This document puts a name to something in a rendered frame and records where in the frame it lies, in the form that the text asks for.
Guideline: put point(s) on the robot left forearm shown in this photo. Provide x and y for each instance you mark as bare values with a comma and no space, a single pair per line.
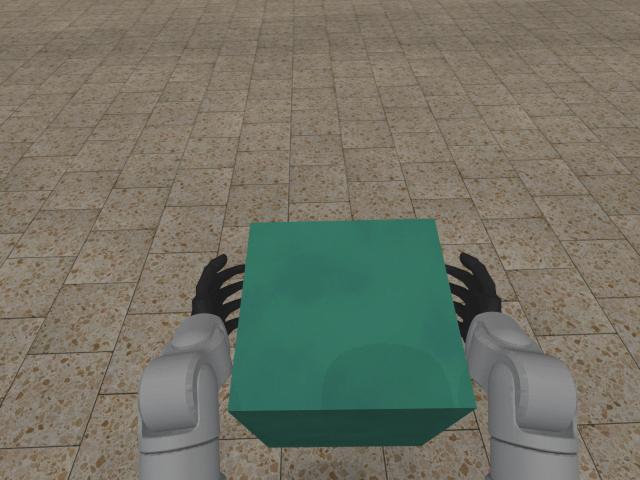
178,407

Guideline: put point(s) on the robot right hand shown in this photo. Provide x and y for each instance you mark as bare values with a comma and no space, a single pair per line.
481,296

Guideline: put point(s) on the carton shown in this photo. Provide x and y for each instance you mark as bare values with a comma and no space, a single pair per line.
348,336

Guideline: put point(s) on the robot left hand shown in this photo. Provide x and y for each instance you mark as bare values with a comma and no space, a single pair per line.
209,299

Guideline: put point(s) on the robot right forearm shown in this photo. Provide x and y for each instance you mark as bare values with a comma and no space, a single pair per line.
532,402

